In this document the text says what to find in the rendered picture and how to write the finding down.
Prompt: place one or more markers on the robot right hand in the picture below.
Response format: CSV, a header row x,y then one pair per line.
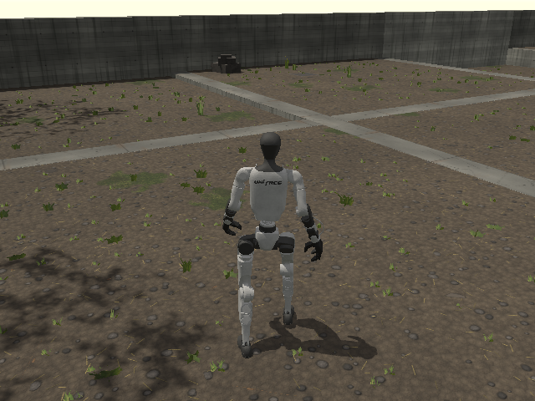
x,y
318,249

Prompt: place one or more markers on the right robot upper arm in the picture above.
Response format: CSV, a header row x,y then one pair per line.
x,y
296,179

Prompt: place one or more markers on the robot left forearm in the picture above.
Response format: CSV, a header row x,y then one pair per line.
x,y
229,215

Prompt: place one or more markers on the left robot upper arm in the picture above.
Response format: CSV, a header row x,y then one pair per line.
x,y
238,187

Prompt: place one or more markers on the robot left shin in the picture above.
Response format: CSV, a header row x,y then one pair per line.
x,y
245,316

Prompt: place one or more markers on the robot right forearm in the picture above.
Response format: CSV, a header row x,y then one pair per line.
x,y
310,226

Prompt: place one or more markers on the robot left foot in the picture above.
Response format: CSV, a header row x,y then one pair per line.
x,y
246,350

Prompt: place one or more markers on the robot left hand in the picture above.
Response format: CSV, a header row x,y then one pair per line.
x,y
225,227

